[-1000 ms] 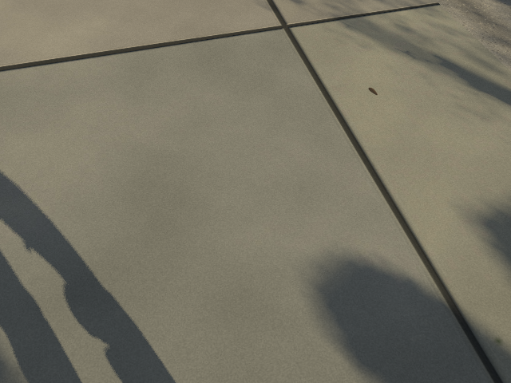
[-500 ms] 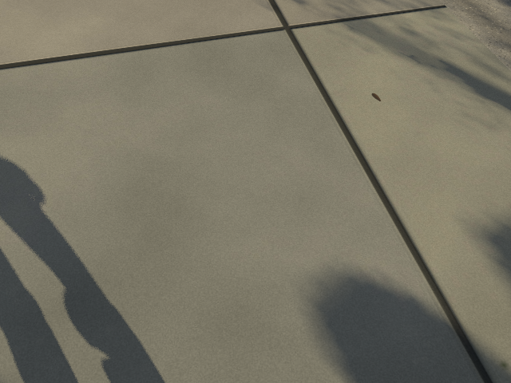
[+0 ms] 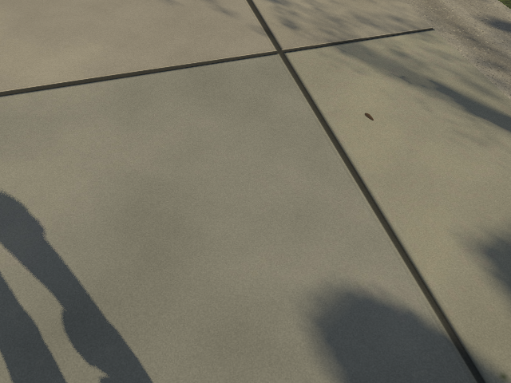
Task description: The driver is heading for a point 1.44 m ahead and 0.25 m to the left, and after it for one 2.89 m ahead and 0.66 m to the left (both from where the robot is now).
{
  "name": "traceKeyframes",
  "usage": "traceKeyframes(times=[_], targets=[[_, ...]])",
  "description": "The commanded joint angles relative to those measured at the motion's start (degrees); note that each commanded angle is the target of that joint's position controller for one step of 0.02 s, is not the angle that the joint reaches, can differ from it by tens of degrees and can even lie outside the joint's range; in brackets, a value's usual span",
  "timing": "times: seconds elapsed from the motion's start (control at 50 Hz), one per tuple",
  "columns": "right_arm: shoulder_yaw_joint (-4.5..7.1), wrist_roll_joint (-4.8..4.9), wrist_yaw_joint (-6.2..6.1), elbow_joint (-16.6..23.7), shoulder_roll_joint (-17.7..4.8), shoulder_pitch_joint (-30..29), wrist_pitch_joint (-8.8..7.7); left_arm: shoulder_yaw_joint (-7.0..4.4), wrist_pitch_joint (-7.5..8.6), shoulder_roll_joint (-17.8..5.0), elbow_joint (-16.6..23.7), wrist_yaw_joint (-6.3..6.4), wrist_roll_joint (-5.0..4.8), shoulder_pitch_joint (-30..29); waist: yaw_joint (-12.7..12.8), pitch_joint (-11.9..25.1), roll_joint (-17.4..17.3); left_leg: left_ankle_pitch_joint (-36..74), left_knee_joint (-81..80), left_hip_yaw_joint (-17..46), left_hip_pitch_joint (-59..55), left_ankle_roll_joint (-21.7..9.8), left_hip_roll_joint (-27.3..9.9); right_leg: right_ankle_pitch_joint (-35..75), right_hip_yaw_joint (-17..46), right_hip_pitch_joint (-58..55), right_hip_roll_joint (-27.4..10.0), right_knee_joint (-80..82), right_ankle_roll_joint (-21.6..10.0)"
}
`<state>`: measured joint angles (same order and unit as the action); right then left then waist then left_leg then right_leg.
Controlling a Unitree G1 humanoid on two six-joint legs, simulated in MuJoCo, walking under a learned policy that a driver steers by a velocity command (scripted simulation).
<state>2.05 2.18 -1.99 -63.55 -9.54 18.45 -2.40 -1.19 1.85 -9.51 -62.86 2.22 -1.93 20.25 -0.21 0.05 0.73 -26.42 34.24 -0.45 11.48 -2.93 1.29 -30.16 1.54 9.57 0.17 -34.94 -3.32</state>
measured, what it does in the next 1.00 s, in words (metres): walks ahead, turning left: right foot, then left foot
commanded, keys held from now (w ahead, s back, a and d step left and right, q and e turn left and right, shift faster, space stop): w+shift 0.26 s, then w+q+shift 0.10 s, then q+shift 0.48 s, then shift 0.02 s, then e+shift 0.14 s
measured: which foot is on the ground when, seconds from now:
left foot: down 0.00-0.18, up 0.20-0.58, down 0.60-1.00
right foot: down 0.00-0.00, up 0.02-0.16, down 0.18-0.60, up 0.62-1.00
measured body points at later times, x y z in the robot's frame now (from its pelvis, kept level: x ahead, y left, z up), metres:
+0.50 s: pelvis +0.18 -0.05 +0.00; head +0.22 -0.05 +0.45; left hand +0.06 +0.17 -0.14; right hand +0.42 -0.24 -0.10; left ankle +0.37 +0.07 -0.67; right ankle +0.01 -0.14 -0.73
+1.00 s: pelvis +0.38 -0.03 +0.00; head +0.40 +0.00 +0.45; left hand +0.42 +0.29 -0.09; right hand +0.65 -0.21 -0.08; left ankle +0.40 +0.04 -0.73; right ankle +0.56 -0.14 -0.68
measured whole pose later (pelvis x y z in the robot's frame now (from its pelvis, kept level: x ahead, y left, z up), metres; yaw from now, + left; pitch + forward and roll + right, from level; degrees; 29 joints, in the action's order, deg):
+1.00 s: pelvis +0.38 -0.03 +0.00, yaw +28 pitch +2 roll +0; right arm 3.4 -0.2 -2.7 -38.6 -16.1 9.0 1.2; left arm -2.5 1.7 -15.5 -36.8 3.0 1.1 7.5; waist -1.1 -1.4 2.4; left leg -7.7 27.8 12.5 19.9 -5.7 12.9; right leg -7.5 7.5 37.1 -2.0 -50.1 5.2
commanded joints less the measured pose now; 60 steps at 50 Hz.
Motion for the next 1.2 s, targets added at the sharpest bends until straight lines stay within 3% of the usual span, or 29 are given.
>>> traceKeyframes(times=[0.02,0.06,0.1,0.12,0.16,0.18,0.2,0.22,0.24,0.26,0.28,0.44,0.46,0.52,0.56,0.58,0.6,0.62,0.64,0.68,0.74,0.8,0.86,0.92,1.0,1.04,1.08,1.14,1.2], targets=[[2.45,0.16,0.52,1.1,-10.8,7.4,-3.47,0.13,4.26,-1.0,7.1,-0.94,-0.45,-7.7,-3.4,-12.6,-11.2,-24.6,-24.2,29.6,-0.6,-11.6,-18.7,3.4,-2.7,22.4,-0.9,-6.2,-2.0],[2.18,-1.12,1.11,3.5,-10.1,4.2,-4.45,-0.33,5.29,-2.6,9.2,-1.78,-0.36,-9.1,-1.9,-10.7,-9.8,-22.2,-28.0,37.0,3.1,-13.8,-23.4,2.4,0.3,22.5,-3.3,-17.8,-3.4],[1.77,-0.11,1.56,6.9,-10.1,-1.6,-4.71,-0.64,5.93,-4.0,10.0,-1.87,-1.01,-6.8,1.1,-8.8,-9.1,-13.8,-28.7,29.3,3.6,-10.2,-21.3,0.7,1.1,20.2,-5.7,-12.1,-4.4],[2.79,-4.01,2.38,6.0,-11.7,-2.1,-2.65,-1.45,4.66,-5.4,9.9,-3.88,4.52,-5.0,2.4,-6.5,-8.2,-12.7,-25.7,17.5,6.4,-8.1,-14.5,1.5,-4.7,10.3,-1.9,-1.3,-3.7],[3.50,-4.13,2.19,7.1,-11.3,-6.6,-1.22,-2.56,3.86,-3.6,4.2,-4.01,3.49,10.4,9.5,-5.2,-2.9,-9.7,-14.0,6.6,19.7,-6.1,-5.9,14.0,-13.2,-14.5,5.3,8.4,-0.8],[3.10,-4.17,2.21,8.7,-9.6,-9.5,-1.87,-3.24,3.98,-4.8,1.3,-3.30,3.89,20.6,13.9,-2.7,5.4,-2.7,3.1,1.8,30.6,-5.2,-2.3,9.1,-3.8,-27.8,-0.5,11.1,-1.2],[1.32,-3.71,2.53,12.5,-2.9,-12.7,-3.12,-3.93,4.36,-9.8,1.1,-2.61,5.32,26.5,14.5,0.3,20.6,-2.4,24.9,-1.5,40.0,-3.8,1.9,-12.4,26.3,-29.5,-18.2,23.3,-4.6],[1.22,-4.05,3.37,14.6,-3.1,-13.0,-3.58,-3.33,3.56,-9.1,2.4,-2.13,5.17,20.2,9.5,-3.8,15.5,2.2,32.7,4.7,45.5,-5.2,-0.5,-22.6,42.4,-21.1,-23.1,29.7,-9.8],[1.24,-4.03,4.03,15.6,-4.0,-15.0,-3.63,-3.28,3.57,-9.1,5.1,-2.10,4.81,12.0,5.6,-8.9,7.3,9.5,36.1,4.4,48.5,-4.9,-5.4,-21.0,38.4,-16.5,-23.9,29.3,-10.6],[1.41,-4.42,4.74,15.0,-5.3,-14.4,-3.73,-3.27,4.04,-9.0,6.4,-2.49,4.28,8.7,4.3,-7.6,1.7,13.4,35.3,4.0,45.9,-4.0,-6.9,-14.8,31.4,-14.3,-21.0,28.9,-9.7],[1.52,-4.55,5.22,14.0,-5.1,-11.6,-3.29,-3.16,4.45,-9.0,7.1,-2.60,4.06,7.1,2.3,-6.1,1.0,14.2,33.8,3.9,42.6,-3.2,-7.3,-9.8,24.6,-13.0,-18.7,30.0,-8.1],[-0.37,-4.24,5.91,18.7,-1.5,-21.3,-1.16,-0.73,6.43,-4.1,5.6,-1.65,3.35,7.9,0.7,-11.8,1.9,27.2,14.5,-6.0,30.7,-2.0,-2.5,46.2,-10.5,-3.2,-9.0,29.6,-1.1],[-0.21,1.45,5.59,20.5,-1.5,-24.4,-3.00,-1.67,5.85,-8.8,6.4,-0.15,1.83,7.8,2.1,-8.3,3.0,29.5,10.7,-3.3,28.7,-2.7,-3.1,53.8,-11.0,-6.4,-10.5,25.9,0.4],[1.21,0.33,6.80,22.6,-6.9,-22.6,-3.93,-2.77,4.66,-14.2,8.7,2.50,1.89,5.9,-1.0,-1.4,5.8,31.2,3.9,-9.5,17.4,-3.5,2.6,77.7,-13.6,-10.1,-11.4,14.3,2.9],[3.75,-0.33,6.62,19.5,-12.0,-7.0,-2.78,-3.37,3.68,-15.6,10.9,2.88,1.86,2.0,-8.1,6.4,9.0,29.9,2.2,-8.2,-0.3,-6.2,5.5,84.1,-12.1,-6.5,-11.7,-4.1,3.7],[5.34,-0.68,5.69,17.1,-15.1,3.4,-1.94,-3.32,3.77,-15.5,12.8,2.03,1.69,-1.9,-13.2,9.6,7.4,34.6,-4.2,-2.9,-11.8,-8.4,3.7,72.4,-11.5,-0.5,-9.0,-19.5,5.1],[5.87,-1.00,3.73,17.3,-17.5,4.3,-0.96,-1.75,4.91,-8.3,15.5,0.26,3.47,-2.7,-9.6,9.5,-11.0,49.2,-4.9,11.0,-23.2,-12.2,-4.9,11.0,-11.1,17.0,1.5,-43.2,8.0],[4.99,-5.05,3.71,20.4,-21.1,-0.7,-1.83,-0.33,6.80,-4.5,17.3,-1.02,3.27,9.1,-1.1,21.5,-15.3,70.1,-3.3,41.1,-33.3,-24.6,-19.7,-8.4,3.7,28.9,6.8,-62.5,7.7],[5.63,-5.36,3.82,22.6,-19.7,-1.7,-1.49,-1.14,7.49,-9.0,19.1,-1.76,1.84,7.6,-3.7,29.5,-8.4,49.5,-10.7,45.3,-34.6,-27.1,-20.8,-4.2,11.2,30.6,4.5,-64.7,5.8],[4.18,-0.99,3.77,25.1,-13.8,-10.9,-1.68,-2.29,6.26,-12.4,21.9,-0.87,1.91,-1.4,0.8,11.7,6.3,27.9,-17.1,35.1,-14.5,-19.2,-12.9,4.2,8.2,33.3,-0.1,-53.0,4.8],[3.95,-1.31,3.40,27.1,-13.4,-13.8,-1.08,-3.31,3.02,-13.3,24.1,0.22,3.13,-2.6,4.2,3.8,3.4,31.1,-20.1,28.0,5.9,-15.9,-6.7,7.0,7.3,25.2,-2.4,-41.0,6.4],[4.58,-1.34,1.74,27.3,-15.2,-10.8,-0.03,-2.80,2.06,-10.3,27.4,1.22,4.24,-6.9,3.2,5.6,0.8,44.5,-15.9,22.8,10.1,-13.8,-2.7,11.4,5.4,23.2,-0.4,-30.9,7.9],[4.81,-0.49,-0.02,28.2,-16.3,-9.3,2.37,-2.71,0.62,-9.9,29.5,1.87,3.37,-10.2,2.0,9.3,-3.5,35.0,-13.7,25.2,5.3,-10.0,-2.3,16.6,6.6,26.0,1.3,-24.1,9.1],[3.44,-0.97,-1.03,28.9,-13.3,-8.9,3.31,-2.58,0.11,-10.4,29.6,1.57,2.97,-11.8,-0.2,9.1,-6.4,24.9,-12.7,24.4,2.6,-7.3,-3.8,22.5,6.2,27.5,-1.6,-20.1,9.3],[0.42,-3.77,-0.53,27.6,-7.8,-8.4,2.78,-1.34,0.90,-8.6,30.4,-0.03,2.96,-14.4,-2.4,7.2,-7.0,22.8,-12.9,22.5,5.0,-8.4,-6.8,24.6,5.5,18.0,-4.9,-11.9,7.6],[0.92,-4.53,0.93,27.1,-10.9,-7.1,1.91,-1.78,1.38,-10.2,30.9,-0.95,1.74,-14.4,-3.8,5.9,-7.3,17.6,-14.5,23.2,5.6,-9.8,-8.6,19.2,3.1,13.7,-3.4,-8.7,5.7],[2.46,-3.50,1.96,27.2,-16.4,-4.8,1.01,-2.17,1.92,-12.1,31.9,-1.55,0.18,-14.9,-5.6,1.9,-8.5,-5.5,-18.7,29.3,3.1,-11.6,-11.2,10.1,0.9,17.9,-1.6,-7.7,3.3],[2.55,-2.24,1.37,26.8,-16.8,-2.5,-0.43,-1.90,3.26,-11.6,31.8,-2.57,-0.86,-14.4,-6.2,-2.4,-7.1,-12.5,-20.0,35.0,-7.9,-12.9,-15.1,4.6,2.8,27.6,-2.2,-4.1,-0.3],[2.63,-1.79,1.34,27.5,-16.5,-3.8,-0.91,-1.53,4.31,-10.1,30.3,-3.29,-0.82,-10.9,-3.9,-0.3,-5.2,-5.5,-18.9,28.6,-9.2,-11.2,-14.2,7.5,0.6,22.3,-2.1,1.9,-2.9]])
Next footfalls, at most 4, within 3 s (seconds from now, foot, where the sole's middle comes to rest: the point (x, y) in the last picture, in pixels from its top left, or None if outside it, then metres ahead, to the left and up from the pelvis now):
0.18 right None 0.05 -0.14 -0.77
0.60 left None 0.44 0.05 -0.77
1.26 right None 0.53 -0.16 -0.77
1.64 left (243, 259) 0.93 0.06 -0.77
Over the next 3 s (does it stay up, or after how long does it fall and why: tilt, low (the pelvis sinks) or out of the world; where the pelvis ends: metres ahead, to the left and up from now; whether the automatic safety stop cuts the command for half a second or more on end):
stays up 1.41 0.06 0.00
